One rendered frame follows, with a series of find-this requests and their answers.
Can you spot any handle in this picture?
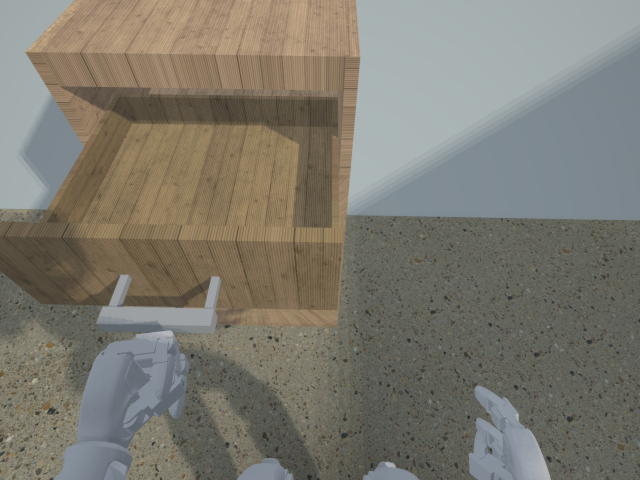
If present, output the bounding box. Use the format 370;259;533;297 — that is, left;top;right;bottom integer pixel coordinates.
96;275;221;334

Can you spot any right robot shin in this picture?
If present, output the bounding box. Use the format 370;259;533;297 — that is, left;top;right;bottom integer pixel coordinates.
375;462;396;470

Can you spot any left robot hand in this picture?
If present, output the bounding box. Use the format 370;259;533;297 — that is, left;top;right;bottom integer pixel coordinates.
77;330;190;449

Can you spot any left robot forearm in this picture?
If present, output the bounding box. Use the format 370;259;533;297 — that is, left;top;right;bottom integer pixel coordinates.
53;441;133;480

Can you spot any drawer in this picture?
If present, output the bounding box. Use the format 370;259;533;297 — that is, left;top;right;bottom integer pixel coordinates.
0;94;343;310

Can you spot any cabinet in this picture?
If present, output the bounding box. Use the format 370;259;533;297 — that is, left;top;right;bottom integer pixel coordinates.
25;0;360;327

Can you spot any right robot hand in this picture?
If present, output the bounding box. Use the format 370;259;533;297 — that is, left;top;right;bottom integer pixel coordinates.
469;385;551;480

